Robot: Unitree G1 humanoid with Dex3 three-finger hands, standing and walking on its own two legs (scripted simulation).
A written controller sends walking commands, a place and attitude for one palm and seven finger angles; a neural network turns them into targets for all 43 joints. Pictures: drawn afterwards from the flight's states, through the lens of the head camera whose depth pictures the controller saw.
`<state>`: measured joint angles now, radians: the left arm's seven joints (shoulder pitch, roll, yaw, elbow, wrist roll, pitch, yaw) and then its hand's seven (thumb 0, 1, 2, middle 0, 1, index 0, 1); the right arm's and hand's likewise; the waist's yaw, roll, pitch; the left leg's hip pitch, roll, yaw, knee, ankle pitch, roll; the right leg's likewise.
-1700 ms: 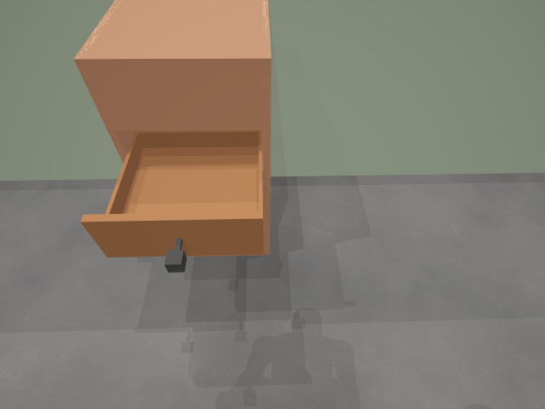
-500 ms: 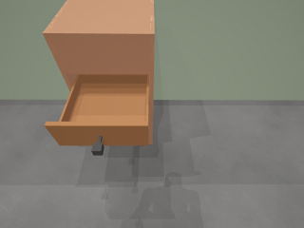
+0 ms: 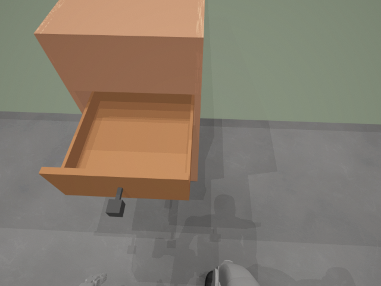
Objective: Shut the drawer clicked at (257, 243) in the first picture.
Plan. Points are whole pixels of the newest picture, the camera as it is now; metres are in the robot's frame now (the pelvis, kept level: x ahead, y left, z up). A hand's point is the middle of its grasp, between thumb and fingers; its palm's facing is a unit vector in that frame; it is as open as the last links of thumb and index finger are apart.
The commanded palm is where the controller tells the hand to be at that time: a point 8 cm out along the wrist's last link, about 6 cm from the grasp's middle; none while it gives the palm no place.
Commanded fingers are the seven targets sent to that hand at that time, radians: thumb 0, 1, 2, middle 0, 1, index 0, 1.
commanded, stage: come to a stop and stand still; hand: left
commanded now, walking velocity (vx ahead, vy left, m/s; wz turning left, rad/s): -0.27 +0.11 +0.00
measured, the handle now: (117, 201) +0.32 +0.22 -0.15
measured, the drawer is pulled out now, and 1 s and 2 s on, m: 0.30 0.30 0.30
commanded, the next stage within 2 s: look again from close up in 1.00 s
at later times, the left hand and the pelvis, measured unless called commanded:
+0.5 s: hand out of the picture +0.06 +0.20 -0.14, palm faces +0.05 -0.96 -0.28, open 7.3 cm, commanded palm none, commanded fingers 0.00 0.90 0.90 -0.20 -0.30 -0.20 -0.30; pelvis +0.02 +0.00 +0.03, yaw -1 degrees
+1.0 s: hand out of the picture +0.07 +0.20 -0.15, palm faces -0.01 -0.98 -0.22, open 7.3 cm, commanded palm none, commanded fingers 0.00 0.90 0.90 -0.20 -0.30 -0.20 -0.30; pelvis +0.03 +0.02 +0.03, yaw -2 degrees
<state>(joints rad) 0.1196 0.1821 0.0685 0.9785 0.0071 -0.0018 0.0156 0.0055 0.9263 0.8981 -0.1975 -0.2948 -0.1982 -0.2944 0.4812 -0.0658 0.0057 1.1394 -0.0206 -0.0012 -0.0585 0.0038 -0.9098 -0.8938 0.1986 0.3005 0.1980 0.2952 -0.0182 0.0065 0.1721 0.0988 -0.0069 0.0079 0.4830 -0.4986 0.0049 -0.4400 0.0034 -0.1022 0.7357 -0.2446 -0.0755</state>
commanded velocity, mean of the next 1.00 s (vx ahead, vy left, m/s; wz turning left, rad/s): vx -0.07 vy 0.05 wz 0.00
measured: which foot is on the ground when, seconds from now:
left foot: down 0.00-0.02, up 0.04-0.56, down 0.58-1.00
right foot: up 0.00-0.00, down 0.02-1.00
